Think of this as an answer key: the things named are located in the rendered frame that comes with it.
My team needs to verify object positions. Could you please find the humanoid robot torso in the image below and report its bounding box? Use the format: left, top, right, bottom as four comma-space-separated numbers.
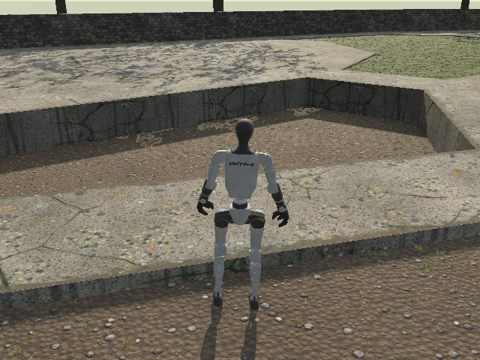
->
225, 147, 260, 225

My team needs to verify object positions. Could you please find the right robot forearm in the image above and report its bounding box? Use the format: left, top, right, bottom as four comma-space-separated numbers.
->
271, 183, 287, 212

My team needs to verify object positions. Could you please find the robot left upper arm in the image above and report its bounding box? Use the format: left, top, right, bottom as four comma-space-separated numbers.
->
205, 150, 227, 190

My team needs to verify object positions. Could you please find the left robot hand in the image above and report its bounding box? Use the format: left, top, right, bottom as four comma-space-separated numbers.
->
197, 201, 214, 215

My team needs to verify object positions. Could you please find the left robot forearm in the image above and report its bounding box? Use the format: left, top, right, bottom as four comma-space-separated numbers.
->
199, 178, 213, 204

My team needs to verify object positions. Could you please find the right robot hand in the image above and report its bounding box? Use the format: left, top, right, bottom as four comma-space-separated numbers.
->
272, 209, 289, 227

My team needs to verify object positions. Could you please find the humanoid robot head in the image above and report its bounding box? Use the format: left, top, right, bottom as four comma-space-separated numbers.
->
230, 118, 256, 155

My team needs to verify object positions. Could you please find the robot right upper arm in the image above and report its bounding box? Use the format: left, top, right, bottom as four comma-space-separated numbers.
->
258, 152, 279, 194

